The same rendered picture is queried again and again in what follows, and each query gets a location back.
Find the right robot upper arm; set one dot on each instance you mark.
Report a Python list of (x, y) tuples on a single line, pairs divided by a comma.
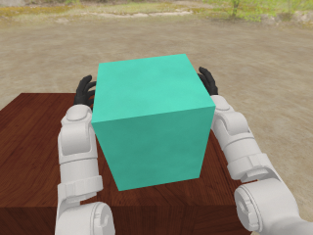
[(268, 208)]

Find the robot right hand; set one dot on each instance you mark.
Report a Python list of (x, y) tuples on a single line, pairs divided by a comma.
[(208, 81)]

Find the carton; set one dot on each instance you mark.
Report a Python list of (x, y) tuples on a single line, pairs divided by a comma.
[(152, 118)]

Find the right robot forearm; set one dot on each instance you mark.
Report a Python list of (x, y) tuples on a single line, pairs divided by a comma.
[(245, 160)]

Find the robot left hand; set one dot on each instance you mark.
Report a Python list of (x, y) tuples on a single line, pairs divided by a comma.
[(82, 94)]

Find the left robot upper arm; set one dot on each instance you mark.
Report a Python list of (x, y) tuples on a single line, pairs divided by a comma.
[(88, 219)]

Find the pedestal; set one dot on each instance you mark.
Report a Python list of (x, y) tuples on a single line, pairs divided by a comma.
[(30, 173)]

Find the left robot forearm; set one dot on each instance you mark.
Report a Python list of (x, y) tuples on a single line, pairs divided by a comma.
[(77, 148)]

